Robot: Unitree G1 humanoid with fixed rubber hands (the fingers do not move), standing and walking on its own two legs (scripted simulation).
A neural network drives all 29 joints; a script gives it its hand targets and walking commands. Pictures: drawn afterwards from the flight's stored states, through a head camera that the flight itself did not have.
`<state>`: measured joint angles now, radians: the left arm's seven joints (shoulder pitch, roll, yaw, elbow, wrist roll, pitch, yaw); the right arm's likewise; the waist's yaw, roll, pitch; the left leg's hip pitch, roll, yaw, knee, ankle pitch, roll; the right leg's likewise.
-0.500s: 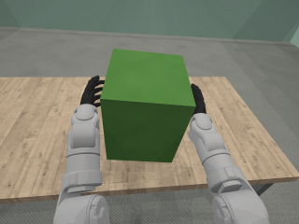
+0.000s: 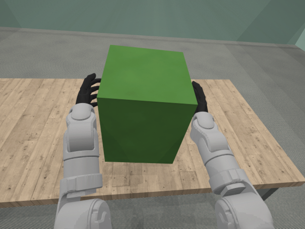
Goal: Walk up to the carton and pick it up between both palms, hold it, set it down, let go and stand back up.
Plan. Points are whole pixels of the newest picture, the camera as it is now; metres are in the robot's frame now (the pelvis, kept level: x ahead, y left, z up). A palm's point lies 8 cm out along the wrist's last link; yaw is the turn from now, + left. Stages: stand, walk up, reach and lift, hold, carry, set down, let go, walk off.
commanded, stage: reach and lift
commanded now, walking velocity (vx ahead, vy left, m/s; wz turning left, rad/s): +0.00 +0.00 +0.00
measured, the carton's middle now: (143, 107) +0.41 -0.01 +0.14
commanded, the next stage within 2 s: hold in 0.80 s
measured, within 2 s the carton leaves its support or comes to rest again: neither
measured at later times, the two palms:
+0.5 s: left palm (83, 103) +0.36 +0.14 +0.20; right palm (199, 107) +0.36 -0.15 +0.18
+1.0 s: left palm (79, 100) +0.36 +0.14 +0.21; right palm (199, 104) +0.36 -0.15 +0.19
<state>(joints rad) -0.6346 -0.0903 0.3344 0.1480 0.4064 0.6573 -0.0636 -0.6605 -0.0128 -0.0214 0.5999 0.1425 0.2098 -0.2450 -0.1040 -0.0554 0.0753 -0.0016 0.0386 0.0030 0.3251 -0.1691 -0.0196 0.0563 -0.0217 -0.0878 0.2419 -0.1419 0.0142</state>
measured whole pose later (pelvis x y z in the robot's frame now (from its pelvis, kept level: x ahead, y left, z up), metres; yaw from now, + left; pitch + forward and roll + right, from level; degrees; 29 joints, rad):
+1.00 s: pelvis -0.01 +0.00 +0.00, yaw +0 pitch -10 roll -1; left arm -0.68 -0.08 0.35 0.12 0.42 0.76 -0.07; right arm -0.72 -0.02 -0.01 0.59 0.18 0.30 -0.25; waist -0.09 -0.05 0.05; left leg 0.01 0.04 0.00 0.32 -0.16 -0.02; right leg 0.07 -0.01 -0.08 0.25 -0.14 0.01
